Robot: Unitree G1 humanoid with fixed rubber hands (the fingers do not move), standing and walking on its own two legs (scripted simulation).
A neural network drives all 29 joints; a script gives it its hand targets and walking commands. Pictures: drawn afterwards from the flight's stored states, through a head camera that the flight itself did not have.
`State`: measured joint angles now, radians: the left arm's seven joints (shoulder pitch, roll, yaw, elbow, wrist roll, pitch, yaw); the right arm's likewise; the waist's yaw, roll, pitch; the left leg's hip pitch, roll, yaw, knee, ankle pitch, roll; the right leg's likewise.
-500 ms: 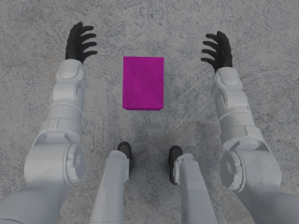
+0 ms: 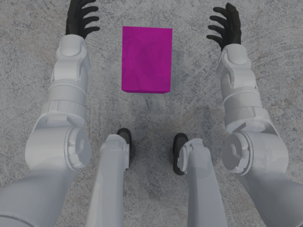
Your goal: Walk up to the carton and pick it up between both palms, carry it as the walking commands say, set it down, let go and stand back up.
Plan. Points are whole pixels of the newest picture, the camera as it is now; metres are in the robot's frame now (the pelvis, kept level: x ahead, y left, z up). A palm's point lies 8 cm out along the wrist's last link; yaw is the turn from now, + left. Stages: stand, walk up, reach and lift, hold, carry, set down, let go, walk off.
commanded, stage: reach and lift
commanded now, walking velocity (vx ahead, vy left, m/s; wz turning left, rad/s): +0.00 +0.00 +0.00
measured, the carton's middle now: (146, 65) +0.52 +0.05 -0.47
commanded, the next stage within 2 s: none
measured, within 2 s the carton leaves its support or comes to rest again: neither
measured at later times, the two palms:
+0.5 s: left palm (95, 51) +0.51 +0.20 -0.27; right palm (208, 57) +0.52 -0.14 -0.27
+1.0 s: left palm (104, 63) +0.50 +0.20 -0.41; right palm (196, 67) +0.51 -0.14 -0.40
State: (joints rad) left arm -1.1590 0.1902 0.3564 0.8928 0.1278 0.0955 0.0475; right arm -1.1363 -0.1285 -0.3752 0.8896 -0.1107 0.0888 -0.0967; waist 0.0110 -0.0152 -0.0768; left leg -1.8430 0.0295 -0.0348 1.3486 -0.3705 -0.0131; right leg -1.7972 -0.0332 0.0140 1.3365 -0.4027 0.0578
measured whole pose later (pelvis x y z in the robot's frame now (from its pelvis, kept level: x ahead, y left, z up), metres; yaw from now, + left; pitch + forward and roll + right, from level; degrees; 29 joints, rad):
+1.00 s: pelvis -0.03 -0.01 -0.21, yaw -1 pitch +42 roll -2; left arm -1.45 0.40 0.07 1.17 -0.21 0.00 0.10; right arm -1.45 -0.30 -0.05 1.13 0.23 0.02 -0.16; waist 0.03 -0.02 0.32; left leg -2.34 0.02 -0.08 2.12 -0.51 -0.05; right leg -2.30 0.02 0.05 2.13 -0.56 0.08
